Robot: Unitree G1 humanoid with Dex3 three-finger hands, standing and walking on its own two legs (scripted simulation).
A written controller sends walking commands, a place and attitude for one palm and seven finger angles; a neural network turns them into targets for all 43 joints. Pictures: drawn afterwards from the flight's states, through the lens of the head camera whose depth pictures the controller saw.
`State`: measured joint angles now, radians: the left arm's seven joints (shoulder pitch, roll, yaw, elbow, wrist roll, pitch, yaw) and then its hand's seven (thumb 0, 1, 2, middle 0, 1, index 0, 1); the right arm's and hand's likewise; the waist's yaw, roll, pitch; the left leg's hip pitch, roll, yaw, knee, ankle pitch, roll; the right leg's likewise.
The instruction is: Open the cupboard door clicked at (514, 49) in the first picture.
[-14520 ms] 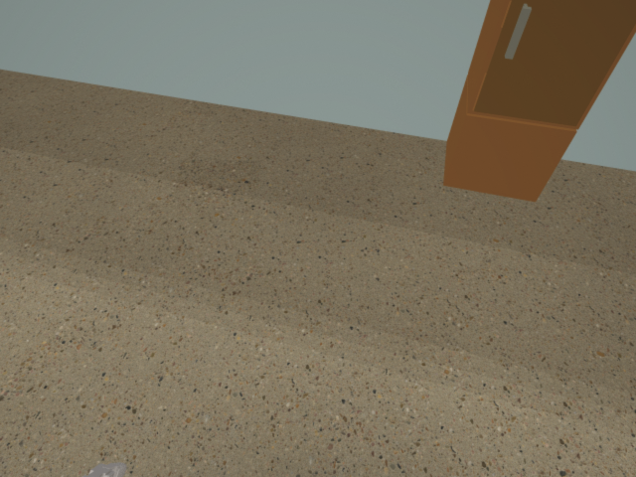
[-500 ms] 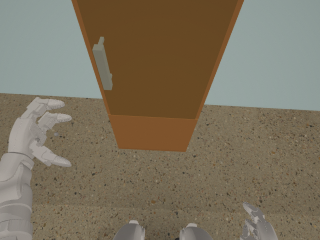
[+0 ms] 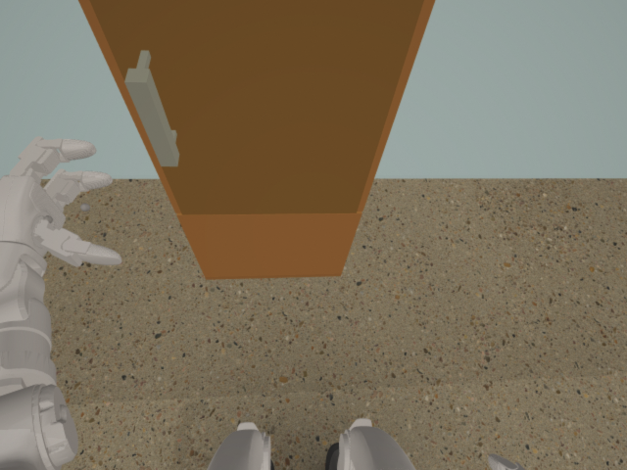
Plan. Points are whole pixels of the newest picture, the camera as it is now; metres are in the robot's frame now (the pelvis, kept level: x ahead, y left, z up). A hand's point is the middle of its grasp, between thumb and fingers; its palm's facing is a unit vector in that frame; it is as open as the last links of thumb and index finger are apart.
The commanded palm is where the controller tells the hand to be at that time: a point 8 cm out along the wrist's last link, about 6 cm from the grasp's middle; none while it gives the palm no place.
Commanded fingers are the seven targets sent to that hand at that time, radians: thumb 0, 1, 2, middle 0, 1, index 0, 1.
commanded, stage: move the hooked fingers beside the handle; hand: left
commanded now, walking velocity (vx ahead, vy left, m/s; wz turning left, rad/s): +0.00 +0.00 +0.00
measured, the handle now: (158, 112) +0.59 +0.23 +0.04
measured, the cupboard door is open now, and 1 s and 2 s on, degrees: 0 0 0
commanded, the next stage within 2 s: slide the fingers in behind the handle in 1.62 s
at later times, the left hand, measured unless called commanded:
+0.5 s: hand (98, 157) +0.49 +0.28 +0.05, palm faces +0.05 -1.00 -0.03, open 14.0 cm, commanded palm +0.48 +0.32 +0.05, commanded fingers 0.00 -0.50 0.30 -0.30 -1.20 -0.30 -1.20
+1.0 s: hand (107, 130) +0.55 +0.29 +0.05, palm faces +0.04 -1.00 -0.02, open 14.0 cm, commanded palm +0.53 +0.31 +0.05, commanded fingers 0.00 -0.50 0.30 -0.30 -1.20 -0.30 -1.20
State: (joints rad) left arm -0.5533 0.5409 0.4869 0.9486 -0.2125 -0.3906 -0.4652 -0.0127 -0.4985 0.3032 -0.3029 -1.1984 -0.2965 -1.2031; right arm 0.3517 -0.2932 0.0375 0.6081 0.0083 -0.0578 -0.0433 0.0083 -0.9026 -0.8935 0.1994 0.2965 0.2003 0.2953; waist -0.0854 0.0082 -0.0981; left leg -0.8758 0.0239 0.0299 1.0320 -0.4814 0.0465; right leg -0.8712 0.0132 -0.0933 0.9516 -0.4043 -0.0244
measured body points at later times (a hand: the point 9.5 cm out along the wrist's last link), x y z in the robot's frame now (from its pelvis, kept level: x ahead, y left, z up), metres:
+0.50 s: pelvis +0.00 +0.01 -0.01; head +0.15 +0.04 +0.41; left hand +0.48 +0.34 +0.06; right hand +0.01 -0.27 -0.11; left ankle +0.00 +0.09 -0.67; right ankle +0.03 -0.11 -0.67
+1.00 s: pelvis +0.00 +0.02 -0.02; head +0.19 +0.06 +0.39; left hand +0.54 +0.34 +0.05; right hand -0.04 -0.25 -0.11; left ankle +0.00 +0.09 -0.67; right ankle +0.03 -0.11 -0.67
